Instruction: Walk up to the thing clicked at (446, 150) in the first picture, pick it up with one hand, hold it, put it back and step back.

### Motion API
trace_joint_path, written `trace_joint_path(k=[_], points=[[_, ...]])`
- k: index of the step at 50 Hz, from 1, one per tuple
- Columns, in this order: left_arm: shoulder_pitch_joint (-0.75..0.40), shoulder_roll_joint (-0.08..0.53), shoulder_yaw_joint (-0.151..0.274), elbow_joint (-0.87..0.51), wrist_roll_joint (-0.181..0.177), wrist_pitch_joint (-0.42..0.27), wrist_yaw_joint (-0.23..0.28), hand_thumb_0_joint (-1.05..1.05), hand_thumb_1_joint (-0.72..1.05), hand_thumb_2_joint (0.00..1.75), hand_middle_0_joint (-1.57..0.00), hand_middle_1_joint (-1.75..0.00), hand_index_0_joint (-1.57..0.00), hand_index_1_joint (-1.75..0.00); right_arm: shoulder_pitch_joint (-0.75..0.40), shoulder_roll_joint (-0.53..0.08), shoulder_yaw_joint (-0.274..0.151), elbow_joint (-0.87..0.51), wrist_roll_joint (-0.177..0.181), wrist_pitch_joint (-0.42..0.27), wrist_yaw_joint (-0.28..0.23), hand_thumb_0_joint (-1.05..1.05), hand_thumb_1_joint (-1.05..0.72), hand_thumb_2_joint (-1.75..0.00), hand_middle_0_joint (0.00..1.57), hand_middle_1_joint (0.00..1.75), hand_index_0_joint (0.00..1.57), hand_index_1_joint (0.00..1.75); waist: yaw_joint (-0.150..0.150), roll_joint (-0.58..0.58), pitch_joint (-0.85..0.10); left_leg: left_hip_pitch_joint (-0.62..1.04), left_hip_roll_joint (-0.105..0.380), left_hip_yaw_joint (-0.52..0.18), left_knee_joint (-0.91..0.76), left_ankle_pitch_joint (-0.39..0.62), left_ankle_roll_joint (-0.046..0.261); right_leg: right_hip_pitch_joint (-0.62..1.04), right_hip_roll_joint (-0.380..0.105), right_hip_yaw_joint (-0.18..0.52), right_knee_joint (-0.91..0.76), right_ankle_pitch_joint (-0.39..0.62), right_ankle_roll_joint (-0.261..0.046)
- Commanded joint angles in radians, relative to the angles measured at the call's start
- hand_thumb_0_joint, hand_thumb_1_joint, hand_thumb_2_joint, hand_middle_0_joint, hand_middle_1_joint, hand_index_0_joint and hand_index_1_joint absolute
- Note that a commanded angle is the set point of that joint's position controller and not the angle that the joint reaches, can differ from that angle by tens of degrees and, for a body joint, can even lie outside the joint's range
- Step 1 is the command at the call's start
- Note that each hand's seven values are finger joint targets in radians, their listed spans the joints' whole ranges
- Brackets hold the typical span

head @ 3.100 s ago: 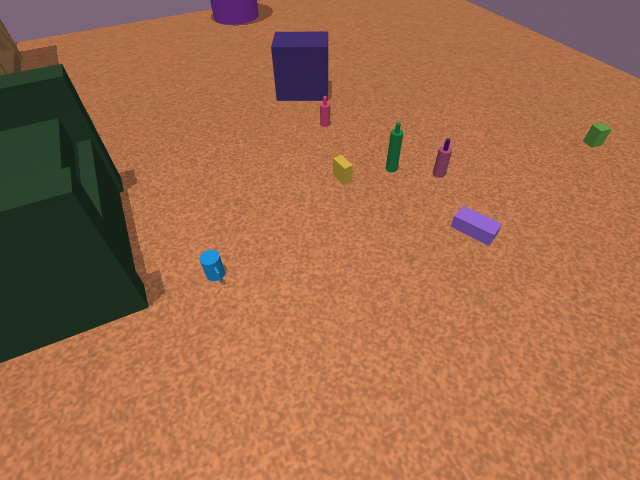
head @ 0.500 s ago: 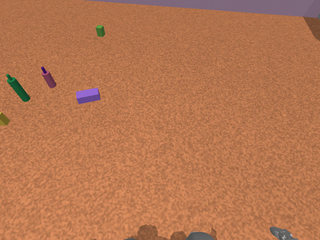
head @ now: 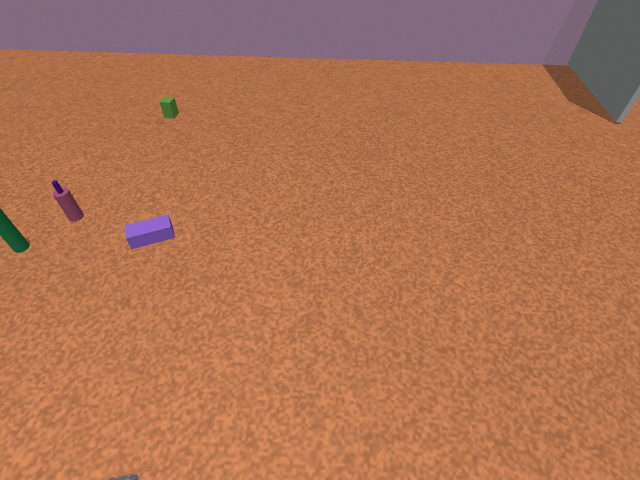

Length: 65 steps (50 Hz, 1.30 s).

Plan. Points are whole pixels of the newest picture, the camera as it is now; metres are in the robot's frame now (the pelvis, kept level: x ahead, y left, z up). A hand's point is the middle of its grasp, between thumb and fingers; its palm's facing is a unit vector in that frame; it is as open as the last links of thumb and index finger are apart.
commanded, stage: walk up
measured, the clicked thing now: (65, 199) +1.33 +1.12 -0.66
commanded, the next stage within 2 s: stand in 0.76 s
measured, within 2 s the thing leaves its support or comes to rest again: neither
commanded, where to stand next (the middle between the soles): +0.06 +0.01 m, yaw +0 degrees
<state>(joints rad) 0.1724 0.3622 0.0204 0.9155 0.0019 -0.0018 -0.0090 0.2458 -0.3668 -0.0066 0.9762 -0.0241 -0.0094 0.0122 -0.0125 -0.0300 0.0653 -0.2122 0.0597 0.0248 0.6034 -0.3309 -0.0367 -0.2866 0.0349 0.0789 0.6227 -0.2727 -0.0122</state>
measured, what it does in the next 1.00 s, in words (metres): stands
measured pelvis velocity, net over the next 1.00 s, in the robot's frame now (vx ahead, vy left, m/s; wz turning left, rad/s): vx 0.02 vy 0.01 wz -0.03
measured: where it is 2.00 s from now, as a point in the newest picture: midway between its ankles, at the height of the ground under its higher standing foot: outside the picture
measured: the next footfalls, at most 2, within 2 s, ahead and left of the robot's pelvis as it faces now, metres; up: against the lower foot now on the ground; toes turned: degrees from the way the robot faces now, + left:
none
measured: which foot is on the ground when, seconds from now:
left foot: down 0.00-1.00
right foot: down 0.00-1.00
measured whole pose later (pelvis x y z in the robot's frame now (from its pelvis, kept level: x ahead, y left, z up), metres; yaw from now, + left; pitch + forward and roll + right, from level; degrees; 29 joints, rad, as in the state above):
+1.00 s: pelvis +0.02 +0.01 +0.02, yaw -1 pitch -3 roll +0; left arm 0.07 0.34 -0.01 1.12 0.00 -0.01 -0.01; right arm 0.11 -0.36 -0.01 1.13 -0.01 0.00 0.01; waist -0.03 0.00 0.07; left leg -0.07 0.05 0.06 0.33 -0.21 -0.03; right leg -0.16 0.02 0.11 0.36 -0.16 0.01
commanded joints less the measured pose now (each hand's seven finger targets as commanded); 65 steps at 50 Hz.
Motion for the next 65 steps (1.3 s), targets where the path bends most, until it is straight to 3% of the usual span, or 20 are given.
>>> trace_joint_path(k=[1,3,5,9,13,22,28,37,38,44,53,58,61,65], points=[[-0.038,0.221,0.06,-0.026,0.004,-0.032,0.007,0.0,0.9,0.9,-0.2,-0.3,-0.2,-0.3,-0.103,-0.22,-0.05,-0.074,0.005,-0.038,-0.012,0.0,-0.9,-0.9,0.2,0.3,0.2,0.3,0.024,0.125,-0.001,-0.123,0.052,-0.096,-0.193,-0.086,0.076,0.058,-0.086,0.146,-0.16,0.033,-0.065],[-0.062,0.225,0.056,-0.004,0.004,-0.028,0.006,0.0,0.9,0.9,-0.2,-0.3,-0.2,-0.3,-0.101,-0.218,-0.05,-0.057,0.006,-0.033,-0.011,0.0,-0.9,-0.9,0.2,0.3,0.2,0.3,0.015,0.11,0.025,-0.096,0.059,-0.105,-0.223,-0.161,0.081,-0.003,-0.088,0.159,-0.206,-0.103,-0.068],[-0.07,0.215,0.051,0.012,0.004,-0.025,0.003,0.0,0.9,0.9,-0.2,-0.3,-0.2,-0.3,-0.111,-0.227,-0.053,-0.048,0.006,-0.034,-0.01,0.0,-0.9,-0.9,0.2,0.3,0.2,0.3,0.018,0.099,0.034,-0.067,0.067,-0.11,-0.23,-0.154,0.087,-0.024,-0.076,0.154,-0.228,-0.12,-0.059],[-0.086,0.215,0.046,0.04,0.005,-0.033,0.003,0.0,0.9,0.9,-0.2,-0.3,-0.2,-0.3,-0.094,-0.221,-0.05,-0.027,0.015,-0.041,-0.015,0.0,-0.9,-0.9,0.2,0.3,0.2,0.3,0.001,0.029,-0.057,0.004,0.065,-0.079,-0.21,0.008,0.081,0.051,-0.096,0.155,-0.222,0.081,-0.057],[-0.082,0.196,0.038,0.07,-0.004,-0.035,0.007,0.0,0.9,0.9,-0.2,-0.3,-0.2,-0.3,-0.121,-0.228,-0.05,-0.013,0.019,-0.045,-0.019,0.0,-0.9,-0.9,0.2,0.3,0.2,0.3,0.006,0.031,-0.126,0.081,0.079,-0.064,-0.205,0.201,0.08,0.096,-0.098,0.114,-0.183,0.315,-0.042],[-0.097,0.191,0.032,0.109,-0.004,-0.025,0.014,0.0,0.9,0.9,-0.2,-0.3,-0.2,-0.3,-0.158,-0.225,-0.059,0.021,0.021,-0.032,-0.022,0.0,-0.9,-0.9,0.2,0.3,0.2,0.3,0.004,0.014,-0.136,0.152,0.09,-0.034,-0.231,0.3,0.079,0.113,-0.105,0.096,-0.192,0.388,-0.031],[-0.122,0.192,0.029,0.122,-0.003,-0.021,0.015,0.0,0.9,0.9,-0.2,-0.3,-0.2,-0.3,-0.192,-0.212,-0.059,0.037,0.019,-0.025,-0.018,0.0,-0.9,-0.9,0.2,0.3,0.2,0.3,0.003,0.012,-0.087,0.148,0.086,-0.031,-0.275,0.225,0.072,0.086,-0.107,0.114,-0.229,0.347,-0.021],[-0.122,0.2,0.033,0.126,0.006,-0.024,0.017,0.0,0.9,0.9,-0.2,-0.3,-0.2,-0.3,-0.206,-0.202,-0.059,0.045,0.016,-0.022,-0.013,0.0,-0.9,-0.9,0.2,0.3,0.2,0.3,0.001,0.016,-0.1,0.174,0.078,-0.005,-0.282,0.155,0.066,0.084,-0.107,0.126,-0.266,0.294,-0.025],[-0.148,0.201,0.023,0.135,0.007,-0.03,0.018,0.0,0.9,0.9,-0.2,-0.3,-0.2,-0.3,-0.202,-0.184,-0.051,0.061,0.017,-0.015,-0.015,0.0,-0.9,-0.9,0.2,0.3,0.2,0.3,-0.007,0.028,-0.093,0.138,0.076,-0.038,-0.3,0.191,0.056,0.117,-0.13,0.118,-0.283,0.328,-0.017],[-0.142,0.206,0.023,0.149,0.005,-0.035,0.021,0.0,0.9,0.9,-0.2,-0.3,-0.2,-0.3,-0.19,-0.197,-0.052,0.079,0.017,-0.014,-0.016,0.0,-0.9,-0.9,0.2,0.3,0.2,0.3,-0.007,0.018,-0.134,0.184,0.081,-0.037,-0.308,0.262,0.051,0.158,-0.134,0.101,-0.286,0.391,-0.01],[-0.14,0.2,0.018,0.153,0.003,-0.03,0.02,0.0,0.9,0.9,-0.2,-0.3,-0.2,-0.3,-0.175,-0.196,-0.047,0.099,0.012,-0.014,-0.015,0.0,-0.9,-0.9,0.2,0.3,0.2,0.3,0.001,0.038,-0.082,0.14,0.08,-0.049,-0.347,0.164,0.048,0.133,-0.131,0.096,-0.314,0.27,-0.011],[-0.136,0.208,0.018,0.156,0.008,-0.029,0.018,0.0,0.9,0.9,-0.2,-0.3,-0.2,-0.3,-0.173,-0.194,-0.051,0.102,0.011,-0.011,-0.011,0.0,-0.9,-0.9,0.2,0.3,0.2,0.3,0.001,0.0,-0.046,0.133,0.071,-0.056,-0.345,0.088,0.052,0.079,-0.126,0.104,-0.351,0.125,-0.006],[-0.128,0.206,0.016,0.152,0.005,-0.033,0.017,0.0,0.9,0.9,-0.2,-0.3,-0.2,-0.3,-0.16,-0.203,-0.054,0.102,0.01,-0.014,-0.01,0.0,-0.9,-0.9,0.2,0.3,0.2,0.3,-0.003,0.03,-0.08,0.148,0.079,-0.062,-0.341,0.142,0.056,0.109,-0.132,0.099,-0.328,0.213,-0.01],[-0.126,0.211,0.015,0.152,0.004,-0.032,0.018,0.0,0.9,0.9,-0.2,-0.3,-0.2,-0.3,-0.161,-0.192,-0.052,0.102,0.01,-0.014,-0.011,0.0,-0.9,-0.9,0.2,0.3,0.2,0.3,-0.001,0.016,-0.067,0.138,0.077,-0.066,-0.345,0.136,0.052,0.101,-0.127,0.093,-0.324,0.199,-0.009]])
